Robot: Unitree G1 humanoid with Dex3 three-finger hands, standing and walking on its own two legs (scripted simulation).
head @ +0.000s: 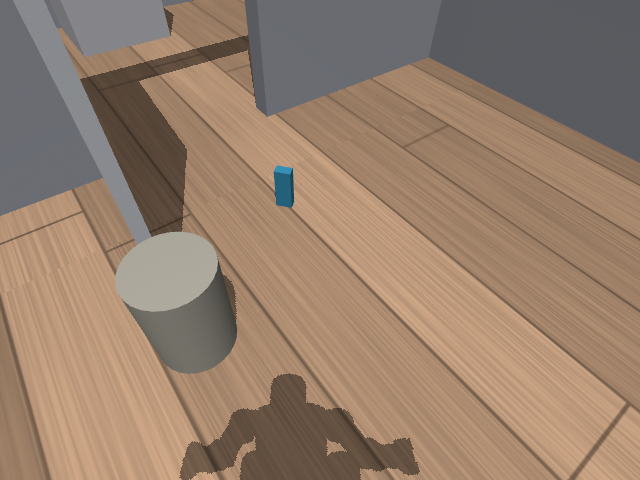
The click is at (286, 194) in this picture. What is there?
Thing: carton on end
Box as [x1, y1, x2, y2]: [274, 166, 293, 207]
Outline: 276,166 274,170 276,204 291,207 293,202 292,168
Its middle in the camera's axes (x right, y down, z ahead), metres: -0.16 -0.22 +1.72
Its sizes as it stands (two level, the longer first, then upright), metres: 0.071 0.044 0.194
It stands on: the floor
